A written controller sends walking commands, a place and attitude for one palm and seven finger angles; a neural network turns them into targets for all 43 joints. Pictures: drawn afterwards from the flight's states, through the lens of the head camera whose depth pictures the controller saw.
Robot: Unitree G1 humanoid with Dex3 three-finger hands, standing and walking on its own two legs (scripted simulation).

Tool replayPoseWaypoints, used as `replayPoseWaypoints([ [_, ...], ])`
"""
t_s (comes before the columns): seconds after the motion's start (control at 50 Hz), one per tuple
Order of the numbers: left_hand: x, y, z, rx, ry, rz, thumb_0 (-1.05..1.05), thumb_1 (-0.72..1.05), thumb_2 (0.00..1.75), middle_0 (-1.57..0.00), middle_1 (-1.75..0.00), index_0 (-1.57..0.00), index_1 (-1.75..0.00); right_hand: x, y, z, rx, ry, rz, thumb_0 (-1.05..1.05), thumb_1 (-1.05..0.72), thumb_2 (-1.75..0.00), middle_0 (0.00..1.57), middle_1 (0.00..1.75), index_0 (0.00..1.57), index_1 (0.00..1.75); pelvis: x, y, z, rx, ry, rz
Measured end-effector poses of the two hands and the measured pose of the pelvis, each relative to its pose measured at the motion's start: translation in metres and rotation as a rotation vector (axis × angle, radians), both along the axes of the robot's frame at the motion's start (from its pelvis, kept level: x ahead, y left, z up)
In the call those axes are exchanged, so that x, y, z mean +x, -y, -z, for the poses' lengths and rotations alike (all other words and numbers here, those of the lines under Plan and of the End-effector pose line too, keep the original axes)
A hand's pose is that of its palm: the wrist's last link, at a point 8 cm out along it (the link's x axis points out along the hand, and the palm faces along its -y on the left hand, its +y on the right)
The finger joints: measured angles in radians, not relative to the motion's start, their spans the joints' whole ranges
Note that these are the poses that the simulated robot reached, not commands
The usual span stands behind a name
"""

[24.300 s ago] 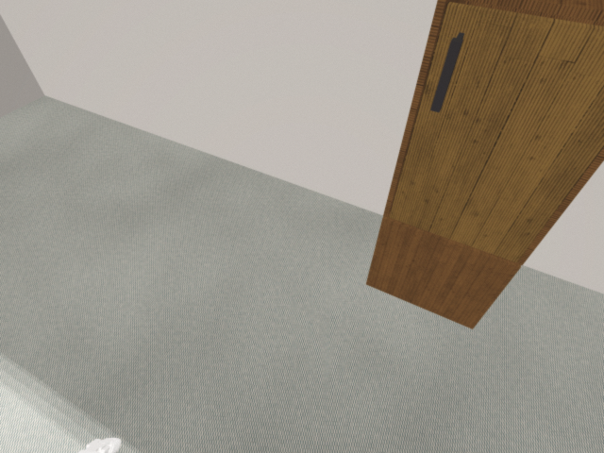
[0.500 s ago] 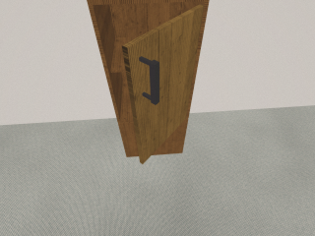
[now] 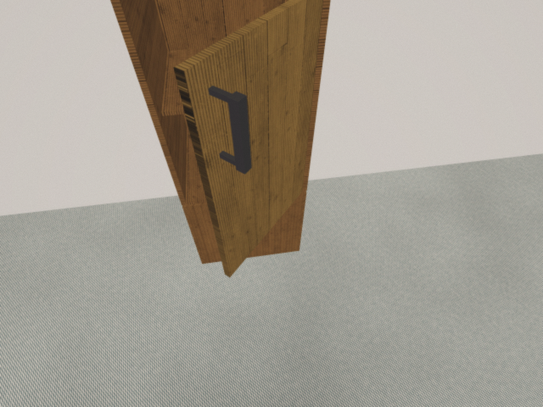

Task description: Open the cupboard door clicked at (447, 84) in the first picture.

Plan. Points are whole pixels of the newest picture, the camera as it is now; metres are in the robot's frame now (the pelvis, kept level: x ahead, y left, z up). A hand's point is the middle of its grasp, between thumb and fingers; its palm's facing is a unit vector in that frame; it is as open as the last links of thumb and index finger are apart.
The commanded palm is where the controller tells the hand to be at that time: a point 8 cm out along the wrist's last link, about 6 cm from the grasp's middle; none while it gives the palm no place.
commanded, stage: walk to a spot facing it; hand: left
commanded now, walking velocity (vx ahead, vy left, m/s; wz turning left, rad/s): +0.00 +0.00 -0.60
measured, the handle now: (231, 131) +0.49 +0.10 +0.14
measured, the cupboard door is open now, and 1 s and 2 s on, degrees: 46 46 46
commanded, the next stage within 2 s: none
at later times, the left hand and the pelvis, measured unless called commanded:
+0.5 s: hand out of the picture +0.10 +0.13 -0.15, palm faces -0.20 -0.93 -0.29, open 7.4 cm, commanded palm none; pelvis +0.01 -0.05 +0.01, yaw -17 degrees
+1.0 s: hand (203, 347) +0.24 +0.15 -0.17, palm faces -0.51 -0.82 -0.26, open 7.4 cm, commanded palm none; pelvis +0.06 -0.01 +0.00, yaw -36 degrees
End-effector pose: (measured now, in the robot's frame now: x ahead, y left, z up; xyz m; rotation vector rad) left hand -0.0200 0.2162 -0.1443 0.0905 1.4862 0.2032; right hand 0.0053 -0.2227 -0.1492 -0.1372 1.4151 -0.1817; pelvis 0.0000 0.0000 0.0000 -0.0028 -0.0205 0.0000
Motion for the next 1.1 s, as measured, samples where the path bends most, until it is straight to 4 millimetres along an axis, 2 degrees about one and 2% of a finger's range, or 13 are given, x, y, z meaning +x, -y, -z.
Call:
replayPoseWaypoints([
  [0.12,0.040,-0.014,-0.006,0.061,0.046,0.089,0.01,0.91,0.90,-0.20,-0.30,-0.20,-0.30,0.001,0.021,0.004,-0.015,0.057,0.048,0.00,-0.90,-0.90,0.20,0.30,0.20,0.30,-0.004,0.010,0.004,0.029,-0.016,0.081],
  [0.24,0.091,-0.003,-0.017,0.134,0.169,0.193,0.00,0.91,0.90,-0.20,-0.30,-0.19,-0.30,0.001,0.056,0.020,0.002,0.082,0.103,0.01,-0.90,-0.90,0.20,0.30,0.20,0.30,-0.003,0.035,0.012,0.040,-0.020,0.143],
  [0.34,0.110,0.016,-0.029,0.145,0.184,0.250,0.00,0.91,0.90,-0.20,-0.30,-0.19,-0.30,0.015,0.081,0.007,-0.017,0.118,0.151,0.01,-0.91,-0.90,0.20,0.30,0.20,0.30,-0.001,0.047,0.001,0.046,-0.016,0.197],
  [0.44,0.120,0.034,-0.032,0.121,0.169,0.304,0.00,0.91,0.90,-0.20,-0.30,-0.20,-0.30,0.035,0.097,-0.008,-0.042,0.199,0.200,0.01,-0.91,-0.90,0.20,0.30,0.20,0.30,0.005,0.053,-0.006,0.053,-0.018,0.262],
  [0.6,0.132,0.044,-0.026,0.072,0.140,0.374,0.00,0.91,0.90,-0.21,-0.30,-0.20,-0.30,0.060,0.100,-0.023,-0.071,0.285,0.254,0.01,-0.91,-0.90,0.20,0.30,0.20,0.30,0.017,0.048,-0.008,0.046,-0.021,0.355],
  [0.7,0.147,0.033,-0.020,0.057,0.116,0.418,0.00,0.91,0.90,-0.21,-0.30,-0.20,-0.30,0.069,0.090,-0.031,-0.090,0.315,0.290,0.01,-0.91,-0.90,0.20,0.30,0.20,0.30,0.029,0.037,-0.008,0.043,-0.028,0.411],
  [0.78,0.171,0.017,-0.013,0.054,0.106,0.457,0.01,0.91,0.90,-0.21,-0.30,-0.20,-0.30,0.072,0.076,-0.035,-0.115,0.328,0.325,0.01,-0.90,-0.90,0.20,0.30,0.20,0.30,0.043,0.024,-0.005,0.035,-0.039,0.454],
  [0.84,0.199,0.006,0.001,0.050,0.118,0.495,0.01,0.91,0.90,-0.21,-0.30,-0.20,-0.30,0.064,0.067,-0.030,-0.157,0.338,0.351,0.01,-0.90,-0.90,0.20,0.30,0.20,0.30,0.055,0.013,0.007,0.003,-0.060,0.492],
  [0.94,0.252,0.009,-0.002,0.043,0.161,0.602,0.01,0.91,0.90,-0.20,-0.30,-0.20,-0.30,0.023,0.043,-0.031,-0.159,0.238,0.403,0.01,-0.90,-0.90,0.20,0.30,0.20,0.30,0.060,0.007,0.002,0.014,-0.048,0.578],
  [1.02,0.291,0.034,-0.012,0.027,0.204,0.700,0.01,0.91,0.90,-0.20,-0.30,-0.19,-0.30,-0.020,0.026,-0.030,-0.139,0.155,0.498,0.01,-0.90,-0.90,0.20,0.30,0.20,0.30,0.063,0.008,-0.003,0.005,-0.052,0.638],
  [1.1,0.324,0.077,-0.018,0.008,0.253,0.817,0.01,0.91,0.90,-0.20,-0.30,-0.19,-0.29,-0.067,0.013,-0.022,-0.114,0.081,0.612,0.01,-0.90,-0.90,0.20,0.30,0.20,0.30,0.064,0.015,-0.002,0.003,-0.052,0.701],
])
